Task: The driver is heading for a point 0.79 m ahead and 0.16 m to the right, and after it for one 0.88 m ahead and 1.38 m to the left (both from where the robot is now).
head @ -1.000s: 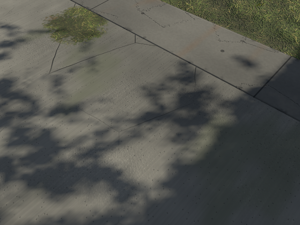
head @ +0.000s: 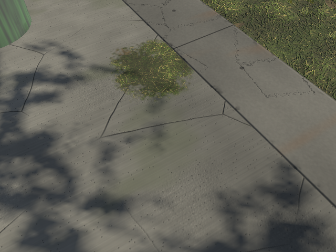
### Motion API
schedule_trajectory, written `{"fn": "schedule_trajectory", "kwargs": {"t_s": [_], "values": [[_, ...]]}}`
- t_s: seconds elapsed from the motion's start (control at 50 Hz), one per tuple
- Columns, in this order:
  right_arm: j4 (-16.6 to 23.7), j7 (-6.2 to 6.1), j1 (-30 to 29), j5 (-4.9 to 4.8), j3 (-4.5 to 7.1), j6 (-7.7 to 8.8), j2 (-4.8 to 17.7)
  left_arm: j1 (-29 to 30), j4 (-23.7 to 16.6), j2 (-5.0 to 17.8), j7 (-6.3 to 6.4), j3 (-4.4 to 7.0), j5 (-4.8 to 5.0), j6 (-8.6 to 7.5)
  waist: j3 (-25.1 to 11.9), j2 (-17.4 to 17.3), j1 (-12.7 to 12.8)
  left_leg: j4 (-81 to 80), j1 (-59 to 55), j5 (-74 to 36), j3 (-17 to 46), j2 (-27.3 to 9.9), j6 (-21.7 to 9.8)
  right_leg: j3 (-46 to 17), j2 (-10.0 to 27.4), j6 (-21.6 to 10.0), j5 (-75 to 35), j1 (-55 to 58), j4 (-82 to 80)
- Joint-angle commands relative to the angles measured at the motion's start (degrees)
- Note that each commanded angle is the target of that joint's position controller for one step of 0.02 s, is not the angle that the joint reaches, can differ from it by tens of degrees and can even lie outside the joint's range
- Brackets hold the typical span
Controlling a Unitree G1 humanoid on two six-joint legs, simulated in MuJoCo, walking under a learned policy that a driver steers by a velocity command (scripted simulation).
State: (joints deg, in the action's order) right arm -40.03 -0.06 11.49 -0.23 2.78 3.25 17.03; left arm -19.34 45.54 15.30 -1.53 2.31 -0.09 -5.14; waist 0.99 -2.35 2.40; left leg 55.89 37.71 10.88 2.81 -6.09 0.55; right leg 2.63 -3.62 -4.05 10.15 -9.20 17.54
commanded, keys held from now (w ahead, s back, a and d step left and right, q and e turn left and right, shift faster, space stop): w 0.02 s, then no key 0.48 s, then w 0.28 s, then w+e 0.22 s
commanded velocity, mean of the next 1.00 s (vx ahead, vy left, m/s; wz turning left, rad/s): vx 0.27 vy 0.00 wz -0.04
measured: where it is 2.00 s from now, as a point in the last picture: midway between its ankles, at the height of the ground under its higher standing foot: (214, 181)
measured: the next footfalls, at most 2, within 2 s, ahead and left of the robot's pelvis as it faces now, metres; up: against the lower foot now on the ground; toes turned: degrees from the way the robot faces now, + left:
left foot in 0.22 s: +0.32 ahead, +0.15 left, +0.00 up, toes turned +1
right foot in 0.54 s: +0.27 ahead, -0.11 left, +0.00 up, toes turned -1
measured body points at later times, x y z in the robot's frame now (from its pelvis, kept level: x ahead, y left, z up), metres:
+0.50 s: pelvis +0.19 +0.04 -0.02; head +0.22 +0.04 +0.43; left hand +0.30 +0.31 -0.14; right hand +0.34 -0.21 -0.13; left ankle +0.27 +0.14 -0.75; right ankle +0.22 -0.11 -0.74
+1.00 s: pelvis +0.35 +0.05 +0.00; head +0.36 +0.06 +0.45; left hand +0.48 +0.31 -0.13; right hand +0.36 -0.23 -0.13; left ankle +0.28 +0.15 -0.75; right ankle +0.37 -0.11 -0.67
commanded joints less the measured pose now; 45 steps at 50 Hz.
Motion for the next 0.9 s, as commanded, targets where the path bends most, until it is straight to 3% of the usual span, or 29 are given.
{"fn": "schedule_trajectory", "kwargs": {"t_s": [0.02,0.12,0.16,0.2,0.22,0.24,0.26,0.28,0.3,0.32,0.34,0.4,0.46,0.5,0.52,0.54,0.56,0.58,0.62,0.66,0.7,0.76,0.78,0.8,0.82,0.84,0.86,0.88,0.9], "values": [[3.58,0.20,-2.37,0.15,0.28,1.01,2.00,2.95,-3.66,9.44,0.67,2.35,0.52,-0.74,0.18,5.58,-0.90,-10.28,-0.20,-10.39,-0.45,-0.75,0.72,-8.10,13.53,-8.62,-15.06,-0.24,-9.36],[5.31,1.82,-9.77,0.09,0.14,2.45,1.35,-1.78,-0.81,10.33,1.42,2.38,0.81,1.02,0.10,6.45,1.99,-24.23,-6.38,-18.91,-2.73,3.83,-0.38,-5.17,13.38,-6.03,-26.98,4.32,-3.71],[5.44,2.40,-9.28,0.34,0.72,2.69,2.65,-1.25,-0.42,10.68,1.72,2.51,0.97,1.71,-1.08,7.48,0.80,-27.05,-8.13,-16.02,-1.91,4.69,-2.00,-6.60,14.63,-4.77,-27.96,7.60,0.27],[3.23,2.25,-2.25,1.07,1.81,2.81,4.71,1.39,-0.67,10.97,2.07,2.63,1.13,2.20,-4.57,7.57,-3.81,-30.87,-17.47,-17.16,-2.88,6.46,-4.10,-6.19,13.25,-2.59,-33.37,8.11,8.39],[1.96,1.78,2.47,1.59,2.71,2.98,7.70,0.49,-0.96,9.46,2.14,2.10,0.58,2.08,-8.73,4.73,-5.50,-31.27,-27.31,-31.63,-1.57,3.82,-5.90,-4.31,9.87,-0.18,-29.86,5.13,16.77],[1.91,1.19,7.39,3.13,3.17,2.71,11.58,-3.12,-2.32,5.80,1.96,0.66,-1.23,1.47,-17.69,-4.41,-5.10,-24.19,-46.51,-56.07,10.36,-8.64,-12.07,-2.79,5.51,3.10,-8.47,-8.38,33.20],[1.41,1.11,8.08,2.65,2.18,1.86,8.90,-11.25,-0.25,2.38,1.37,-0.77,-0.50,1.37,-26.62,-13.59,-3.26,-24.25,-56.95,-61.95,24.12,-19.14,-21.53,-6.37,0.93,5.98,30.34,-18.93,48.16],[1.31,1.40,8.38,0.99,1.63,0.86,6.07,-8.97,0.86,8.14,1.06,0.57,0.76,1.88,-26.84,-7.48,-5.49,-26.49,-53.65,-49.99,23.49,-15.90,-20.19,-10.61,3.05,6.26,31.64,-20.66,51.51],[1.39,1.41,4.05,0.30,1.29,0.35,5.28,-3.43,-0.65,9.26,1.18,1.05,1.58,2.58,-19.00,-4.76,-4.99,-29.33,-47.09,-40.08,18.98,-13.35,-17.83,-8.75,5.00,6.70,28.72,-24.44,51.51],[1.51,1.36,-0.09,0.35,0.70,0.09,3.88,0.11,-1.29,8.49,1.74,1.00,1.12,3.51,-13.36,-1.71,-3.89,-31.97,-39.22,-32.97,16.30,-11.14,-16.14,-7.47,6.81,7.23,25.49,-24.71,48.68],[1.63,1.33,-3.62,0.66,0.31,-0.11,3.02,1.16,-1.46,7.99,2.28,1.17,0.48,4.69,-9.76,-1.48,-2.07,-34.54,-30.93,-27.19,13.91,-9.74,-14.90,-7.47,8.40,7.65,23.13,-21.49,44.52],[0.96,1.19,-8.66,2.14,0.85,-0.52,4.00,-2.30,0.06,4.85,3.36,0.54,-0.09,6.65,-7.79,-6.08,1.15,-39.11,-17.02,-19.47,6.83,-5.41,-13.64,-4.26,7.59,8.53,17.01,-8.17,32.40],[-0.73,0.61,-8.53,1.62,0.76,-0.88,3.62,-1.41,0.80,4.53,3.55,0.49,-0.43,6.79,-9.32,-5.16,0.58,-39.53,-16.19,-7.77,5.37,-4.86,-12.68,-3.32,7.15,7.28,5.67,-2.05,22.51],[-1.85,0.42,-8.52,1.17,0.28,-1.36,2.58,-0.21,0.92,4.26,3.31,0.54,-1.29,6.81,-7.55,-4.27,0.90,-39.47,-13.13,9.05,4.46,-2.68,-9.54,-2.09,6.06,5.85,-0.19,2.68,15.71],[-2.90,0.35,-7.11,1.15,-0.03,-1.50,1.74,0.24,0.53,4.67,3.28,0.63,-1.98,6.77,-6.18,-3.86,0.76,-39.72,-11.29,19.68,4.31,-0.99,-6.91,-2.47,6.38,4.75,1.05,3.41,13.90],[-3.46,0.18,-6.22,1.02,0.19,-1.81,2.60,1.09,-0.59,6.57,3.50,0.92,-1.91,6.64,-2.88,-2.83,-0.01,-38.08,-10.41,25.76,4.13,0.74,-4.85,-4.67,8.17,2.94,9.14,0.12,10.85],[-3.28,-0.09,-4.81,0.59,0.58,-2.03,3.08,2.16,-0.75,10.93,3.81,2.07,-1.10,6.61,0.46,3.65,-1.87,-35.48,-11.06,26.86,0.57,4.39,-3.12,-6.79,9.52,0.52,24.68,-6.93,7.82],[-3.13,-0.52,-5.97,0.27,0.81,-1.85,3.73,1.85,-0.53,11.47,3.74,2.52,-0.61,6.13,2.92,8.55,-0.57,-29.28,-13.55,24.36,-2.87,6.79,-1.77,-10.79,10.77,-1.52,34.09,-12.98,1.54],[-3.12,-0.50,-6.21,-0.48,0.97,-0.53,1.82,2.00,-0.02,11.38,3.69,2.69,-0.33,4.54,4.15,17.92,-0.78,-15.42,-12.23,12.62,-6.92,9.83,-1.60,-22.65,17.90,-4.64,35.62,-10.79,-7.55],[-3.17,0.15,-6.44,-0.52,1.69,0.58,2.79,0.79,0.32,9.93,3.72,2.55,0.37,3.00,4.07,17.04,-0.07,-9.68,-5.97,14.43,-3.47,6.56,-3.70,-26.71,21.75,-6.93,28.21,-4.60,-7.35],[-2.96,0.95,-7.79,-1.26,1.13,1.73,0.85,0.47,0.52,9.34,3.47,2.56,1.26,2.49,3.13,13.61,0.17,-16.05,-5.20,16.13,-3.04,5.28,-5.14,-23.70,20.56,-6.15,20.93,0.64,-5.70],[-6.13,1.64,-3.58,-0.84,1.48,2.19,0.77,2.77,0.43,10.74,3.19,3.11,1.88,3.10,-0.58,11.50,-2.91,-30.93,-23.90,0.56,-7.57,8.74,-4.33,-14.91,15.49,-4.13,10.32,-4.55,-1.66],[-7.76,1.60,0.05,-0.83,1.98,1.78,1.65,2.80,0.42,9.78,3.06,2.90,1.61,3.12,-2.23,10.82,-4.22,-31.25,-30.61,-0.71,-7.07,8.73,-4.02,-13.43,14.50,-3.27,8.62,-7.48,0.75],[-9.05,1.19,4.93,-1.05,2.53,1.48,2.94,3.68,0.08,7.13,2.77,2.09,1.37,2.95,-3.72,8.37,-6.42,-32.59,-38.62,0.87,-3.03,5.36,-4.80,-11.61,12.49,-1.41,8.27,-12.87,6.15],[-10.11,0.26,11.16,-0.62,3.64,1.27,7.41,5.87,-1.52,2.41,2.35,0.83,0.75,2.28,-5.11,-3.69,-8.69,-37.11,-48.32,3.66,11.46,-5.19,-8.28,-4.86,6.50,2.51,9.54,-24.23,23.30],[-10.99,0.56,15.36,-0.34,4.97,1.13,12.51,7.04,-4.25,2.92,2.79,0.82,1.61,1.10,-5.03,-14.12,-10.29,-42.72,-51.31,10.19,28.10,-15.62,-15.76,-3.34,3.08,3.80,20.34,-35.65,36.58],[-10.82,0.47,14.01,-0.05,3.84,1.72,8.74,7.57,-3.86,6.76,2.89,1.97,2.50,0.40,-1.35,-7.64,-9.68,-43.21,-49.60,13.66,29.31,-16.83,-17.32,-9.08,5.83,3.12,21.24,-41.39,46.08],[-10.30,0.30,11.60,0.01,2.94,2.34,5.84,7.10,-3.29,7.35,2.43,2.31,3.14,0.07,1.10,-5.67,-8.13,-43.71,-48.46,13.55,24.10,-14.47,-15.01,-11.31,7.24,1.83,15.82,-43.79,48.46],[-9.77,0.33,8.87,0.15,2.55,2.70,5.13,6.78,-2.75,6.66,2.16,2.31,2.86,0.02,1.89,-4.51,-6.70,-44.74,-46.98,10.45,18.99,-12.61,-13.00,-11.26,8.39,1.27,11.03,-44.09,48.37]]}}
